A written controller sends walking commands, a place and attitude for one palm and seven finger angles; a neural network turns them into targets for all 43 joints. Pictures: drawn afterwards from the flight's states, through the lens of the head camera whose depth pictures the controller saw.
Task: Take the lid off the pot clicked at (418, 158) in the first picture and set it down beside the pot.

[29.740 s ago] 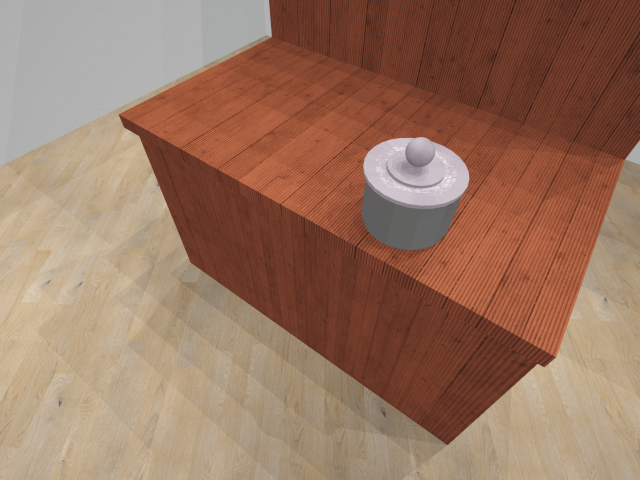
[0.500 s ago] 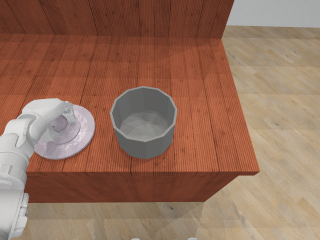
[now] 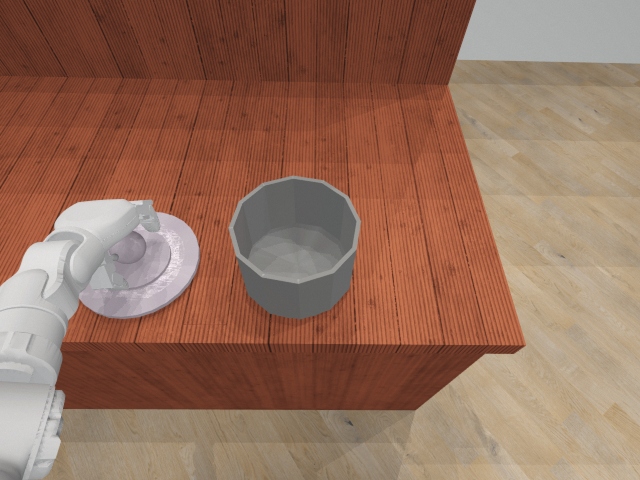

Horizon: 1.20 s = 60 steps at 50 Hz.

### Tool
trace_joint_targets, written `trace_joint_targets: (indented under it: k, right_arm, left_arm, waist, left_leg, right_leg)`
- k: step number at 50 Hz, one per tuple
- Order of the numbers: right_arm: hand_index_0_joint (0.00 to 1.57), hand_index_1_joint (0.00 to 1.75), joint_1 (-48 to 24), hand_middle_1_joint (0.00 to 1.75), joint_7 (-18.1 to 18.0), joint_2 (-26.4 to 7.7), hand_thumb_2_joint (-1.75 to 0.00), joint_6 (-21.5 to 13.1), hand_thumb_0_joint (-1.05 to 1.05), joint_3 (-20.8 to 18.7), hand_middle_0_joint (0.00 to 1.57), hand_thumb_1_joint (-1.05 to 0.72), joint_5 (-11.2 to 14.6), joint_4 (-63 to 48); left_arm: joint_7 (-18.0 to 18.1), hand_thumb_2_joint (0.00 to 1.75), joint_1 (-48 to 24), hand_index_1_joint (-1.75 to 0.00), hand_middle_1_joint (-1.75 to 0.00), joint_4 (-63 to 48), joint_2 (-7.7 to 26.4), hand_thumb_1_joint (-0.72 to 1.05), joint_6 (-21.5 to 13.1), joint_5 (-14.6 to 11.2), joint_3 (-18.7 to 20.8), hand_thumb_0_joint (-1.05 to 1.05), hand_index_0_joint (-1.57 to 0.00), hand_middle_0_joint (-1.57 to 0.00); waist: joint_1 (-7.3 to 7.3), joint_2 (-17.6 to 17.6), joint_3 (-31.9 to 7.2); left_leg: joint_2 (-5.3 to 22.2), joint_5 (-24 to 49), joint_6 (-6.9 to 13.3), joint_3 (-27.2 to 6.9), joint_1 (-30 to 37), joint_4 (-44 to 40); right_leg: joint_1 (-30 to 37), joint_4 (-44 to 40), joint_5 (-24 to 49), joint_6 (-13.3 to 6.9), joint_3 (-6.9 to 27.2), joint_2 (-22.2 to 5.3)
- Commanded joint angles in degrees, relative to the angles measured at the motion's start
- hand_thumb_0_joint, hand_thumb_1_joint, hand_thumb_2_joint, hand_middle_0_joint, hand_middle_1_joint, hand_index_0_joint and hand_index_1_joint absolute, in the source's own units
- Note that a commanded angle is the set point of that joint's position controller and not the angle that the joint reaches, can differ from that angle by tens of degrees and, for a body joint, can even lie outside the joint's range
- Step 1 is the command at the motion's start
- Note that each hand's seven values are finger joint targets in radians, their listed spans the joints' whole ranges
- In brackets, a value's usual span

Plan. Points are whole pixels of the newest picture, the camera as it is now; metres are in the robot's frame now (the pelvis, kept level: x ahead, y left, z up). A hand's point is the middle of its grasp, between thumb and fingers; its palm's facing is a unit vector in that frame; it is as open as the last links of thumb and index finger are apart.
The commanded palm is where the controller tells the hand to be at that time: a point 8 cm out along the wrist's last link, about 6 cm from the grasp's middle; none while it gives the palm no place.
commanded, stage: open the fingers wide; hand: left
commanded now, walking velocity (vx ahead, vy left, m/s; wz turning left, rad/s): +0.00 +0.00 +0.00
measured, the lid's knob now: (127, 247) +0.43 +0.29 -0.02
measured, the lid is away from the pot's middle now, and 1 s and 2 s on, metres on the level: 0.25 0.25 0.25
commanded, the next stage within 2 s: raise the empty hand in 0.06 s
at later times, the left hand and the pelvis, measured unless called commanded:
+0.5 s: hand (103, 240) +0.40 +0.29 +0.04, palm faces -0.39 -0.07 -0.92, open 11.0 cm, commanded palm +0.41 +0.29 +0.10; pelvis +0.00 +0.00 +0.00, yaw +0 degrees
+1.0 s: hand (82, 208) +0.42 +0.30 +0.09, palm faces -0.35 -0.05 -0.94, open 11.0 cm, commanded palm +0.41 +0.29 +0.16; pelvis +0.01 +0.01 +0.01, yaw +1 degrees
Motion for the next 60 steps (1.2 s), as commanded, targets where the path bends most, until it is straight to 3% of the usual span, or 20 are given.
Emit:
trace_joint_targets:
  k: [1, 3, 4, 8, 12, 13, 17, 20, 23, 24, 26, 29, 35, 39, 42, 49, 53, 55, 58, 60]
  right_arm:
    - [0.2, 0.3, 3.74, 0.3, -0.76, -10.02, -0.9, -1.2, 0.0, -3.03, 0.2, -0.9, -0.29, -4.05]
    - [0.2, 0.3, 3.39, 0.3, -1.22, -10.25, -0.9, -1.56, 0.0, -3.21, 0.2, -0.9, -0.6, -4.34]
    - [0.2, 0.3, 3.98, 0.3, -1.36, -9.59, -0.9, -1.61, 0.0, -3.04, 0.2, -0.9, -0.58, -4.46]
    - [0.2, 0.3, 3.82, 0.3, -1.16, -10.37, -0.9, -1.83, 0.0, -2.82, 0.2, -0.9, -0.35, -3.87]
    - [0.2, 0.3, 3.66, 0.3, -1.54, -9.52, -0.9, -1.89, 0.0, -3.21, 0.2, -0.9, -0.47, -4.5]
    - [0.2, 0.3, 3.82, 0.3, -1.51, -9.91, -0.9, -2.0, 0.0, -3.23, 0.2, -0.9, -0.62, -4.45]
    - [0.2, 0.3, 3.14, 0.3, -0.82, -9.99, -0.9, -1.63, 0.0, -2.7, 0.2, -0.9, 0.21, -4.11]
    - [0.2, 0.3, 2.67, 0.3, -1.03, -9.43, -0.9, -1.75, 0.0, -3.06, 0.2, -0.9, -0.12, -5.2]
    - [0.2, 0.3, 2.46, 0.3, -1.2, -9.98, -0.9, -1.69, 0.0, -2.69, 0.2, -0.9, 0.05, -4.83]
    - [0.2, 0.3, 2.32, 0.3, -1.15, -9.63, -0.9, -1.76, 0.0, -2.44, 0.2, -0.9, 0.13, -4.87]
    - [0.2, 0.3, 1.89, 0.3, -0.96, -9.68, -0.9, -1.81, 0.0, -2.5, 0.2, -0.9, 0.39, -5.07]
    - [0.2, 0.3, 1.37, 0.3, -1.23, -9.51, -0.9, -1.78, 0.0, -2.75, 0.2, -0.9, -0.02, -5.67]
    - [0.2, 0.3, 0.71, 0.3, -0.86, -9.37, -0.9, -1.7, 0.0, -2.31, 0.2, -0.9, 0.35, -5.36]
    - [0.2, 0.3, 0.12, 0.3, -1.02, -9.28, -0.9, -1.83, 0.0, -2.46, 0.2, -0.9, -0.04, -6.28]
    - [0.2, 0.3, -0.22, 0.3, -1.0, -9.26, -0.9, -1.88, 0.0, -2.12, 0.2, -0.9, 0.25, -6.06]
    - [0.2, 0.3, -1.45, 0.3, 0.14, -9.04, -0.9, -1.97, 0.0, -2.28, 0.2, -0.9, 0.12, -7.13]
    - [0.2, 0.3, -2.25, 0.3, 0.45, -9.71, -0.9, -1.93, 0.0, -1.87, 0.2, -0.9, 0.39, -7.03]
    - [0.2, 0.3, -2.81, 0.3, 0.56, -8.93, -0.9, -1.92, 0.0, -1.94, 0.2, -0.9, 0.53, -7.49]
    - [0.2, 0.3, -2.24, 0.3, 0.2, -9.82, -0.9, -2.48, 0.0, -1.74, 0.2, -0.9, 0.22, -7.47]
    - [0.2, 0.3, -2.7, 0.3, -0.01, -8.97, -0.9, -2.7, 0.0, -1.32, 0.2, -0.9, 0.41, -7.61]
  left_arm:
    - [1.67, 0.73, -23.71, -0.8, -0.8, -9.96, 16.65, -0.05, 0.67, -1.17, 4.29, 0.0, -0.38, -0.38]
    - [1.96, 0.73, -25.6, -0.8, -0.8, -14.02, 20.77, -0.05, -0.25, -0.87, 7.34, 0.0, -0.38, -0.38]
    - [1.99, 0.73, -24.69, -0.8, -0.8, -13.05, 19.03, -0.05, -0.25, -0.79, 6.13, 0.0, -0.38, -0.38]
    - [1.75, 0.73, -22.83, -0.8, -0.8, -7.75, 17.31, -0.05, 0.47, -1.07, 4.61, 0.0, -0.38, -0.38]
    - [1.93, 0.73, -25.05, -0.8, -0.8, -15.87, 20.83, -0.05, -0.39, -1.27, 8.0, 0.0, -0.38, -0.38]
    - [2.02, 0.73, -23.99, -0.8, -0.8, -14.9, 22.22, -0.05, -0.53, -1.37, 9.2, 0.0, -0.38, -0.38]
    - [0.86, 0.73, -21.98, -0.8, -0.8, -8.03, 16.32, -0.05, 1.78, -2.2, 3.91, 0.0, -0.38, -0.38]
    - [0.21, 0.73, -24.31, -0.8, -0.8, -15.48, 19.74, -0.05, 1.07, -1.94, 6.65, 0.0, -0.38, -0.38]
    - [-0.6, 0.73, -22.4, -0.8, -0.8, -11.62, 21.37, -0.05, 1.1, -2.93, 8.09, 0.0, -0.38, -0.38]
    - [-1.14, 0.73, -22.51, -0.8, -0.8, -9.62, 17.76, -0.05, 1.68, -2.89, 4.87, 0.0, -0.38, -0.38]
    - [-1.84, 0.73, -22.56, -0.8, -0.8, -10.06, 17.72, -0.05, 1.93, -3.18, 4.71, 0.0, -0.38, -0.38]
    - [-2.37, 0.73, -29.45, -0.8, -0.8, -19.26, 21.03, -0.05, 1.11, -2.66, 6.25, 0.0, -0.38, -0.38]
    - [-3.68, 0.73, -25.34, -0.8, -0.8, -11.34, 16.48, -0.05, 2.49, -3.69, 3.31, 0.0, -0.38, -0.38]
    - [-4.34, 0.73, -29.69, -0.8, -0.8, -18.76, 20.63, -0.05, 2.04, -3.56, 5.87, 0.0, -0.38, -0.38]
    - [-4.78, 0.73, -25.89, -0.8, -0.8, -14.69, 20.3, -0.05, 2.43, -4.26, 6.54, 0.0, -0.38, -0.38]
    - [-6.06, 0.73, -27.5, -0.8, -0.8, -23.5, 19.34, -0.05, 3.76, -5.0, 5.31, 0.0, -0.38, -0.38]
    - [-6.69, 0.73, -26.42, -0.8, -0.8, -21.38, 20.61, -0.05, 5.11, -5.62, 6.08, 0.0, -0.38, -0.38]
    - [-7.27, 0.73, -29.73, -0.8, -0.8, -24.38, 16.69, -0.05, 6.12, -5.1, 2.42, 0.0, -0.38, -0.38]
    - [-7.61, 0.73, -29.8, -0.8, -0.8, -24.33, 23.32, -0.05, 6.23, -5.37, 7.54, 0.0, -0.38, -0.38]
    - [-8.18, 0.73, -30.01, -0.8, -0.8, -21.77, 19.61, -0.05, 6.83, -5.12, 4.57, 0.0, -0.38, -0.38]
  waist:
    - [-0.84, 1.92, -19.4]
    - [-0.37, 4.45, -22.77]
    - [-0.74, 5.27, -23.5]
    - [-0.85, 2.45, -18.22]
    - [-0.08, 6.77, -25.9]
    - [-0.11, 6.24, -25.26]
    - [-0.52, 1.69, -17.17]
    - [0.06, 5.73, -23.2]
    - [-0.15, 1.94, -19.7]
    - [-0.59, 1.58, -18.06]
    - [-0.28, 0.67, -16.79]
    - [-0.36, 6.32, -22.87]
    - [-0.44, 1.43, -16.61]
    - [-0.2, 4.18, -21.97]
    - [0.28, 1.82, -18.99]
    - [0.23, 5.56, -21.14]
    - [0.67, 1.98, -17.68]
    - [0.1, 3.68, -18.95]
    - [0.67, 2.63, -19.58]
    - [0.26, 2.43, -18.69]
  left_leg:
    - [2.5, 25.62, -2.43, -5.48, 18.72, -3.42]
    - [2.45, 28.02, -2.81, -5.99, 21.38, -3.35]
    - [2.33, 29.75, -3.1, -6.16, 22.09, -3.29]
    - [2.24, 24.63, -2.71, -5.4, 17.24, -3.42]
    - [2.4, 32.55, -3.21, -6.25, 24.39, -3.36]
    - [2.54, 34.38, -3.56, -6.56, 24.4, -3.09]
    - [2.35, 24.7, -2.52, -5.47, 17.81, -5.0]
    - [2.38, 31.4, -3.05, -6.49, 24.16, -5.0]
    - [2.4, 30.13, -2.6, -6.12, 21.29, -5.73]
    - [2.32, 28.53, -2.49, -5.95, 20.07, -6.21]
    - [2.32, 26.04, -2.03, -5.75, 19.68, -6.83]
    - [2.64, 31.8, -2.83, -6.96, 26.15, -7.31]
    - [2.61, 28.53, -2.38, -6.31, 22.52, -8.33]
    - [2.59, 33.62, -2.66, -6.85, 26.98, -8.67]
    - [2.69, 33.58, -2.52, -6.56, 24.93, -9.11]
    - [3.37, 41.9, -3.83, -8.5, 30.8, -9.62]
    - [2.96, 36.16, -3.14, -7.3, 26.35, -10.89]
    - [3.13, 37.99, -3.69, -8.33, 29.06, -11.08]
    - [2.75, 36.25, -3.18, -7.85, 28.72, -11.37]
    - [2.51, 35.9, -3.14, -7.81, 28.11, -11.78]
  right_leg:
    - [1.14, -2.34, 11.72, -4.13, -1.15, 1.47]
    - [2.33, -2.18, 12.7, -4.36, -0.8, 1.16]
    - [2.5, -2.02, 12.83, -4.24, -1.04, 1.54]
    - [0.56, -2.07, 11.34, -4.33, -1.08, 1.35]
    - [4.47, -2.42, 14.69, -4.39, -0.98, 1.41]
    - [4.03, -2.36, 15.21, -4.31, -1.05, 1.29]
    - [2.84, -3.57, 11.84, -4.17, -1.31, 1.4]
    - [5.99, -3.96, 14.13, -4.3, -1.08, 1.23]
    - [7.0, -4.7, 15.04, -4.09, -1.01, 1.01]
    - [6.3, -4.83, 14.02, -3.95, -1.24, 1.24]
    - [6.79, -5.59, 13.2, -4.03, -1.09, 1.07]
    - [8.32, -6.03, 14.57, -4.08, -0.82, 0.85]
    - [7.88, -7.24, 13.81, -3.83, -1.24, 0.86]
    - [11.32, -7.71, 16.63, -3.88, -0.67, 0.65]
    - [11.99, -8.13, 17.29, -3.82, -1.06, 0.58]
    - [12.29, -9.01, 18.25, -3.62, -1.32, 0.66]
    - [14.73, -9.79, 18.77, -3.72, -0.85, 0.02]
    - [13.49, -9.84, 17.87, -3.57, -1.4, 0.47]
    - [15.83, -10.43, 18.48, -3.78, -0.9, 0.03]
    - [16.05, -10.57, 18.68, -3.66, -1.27, 0.38]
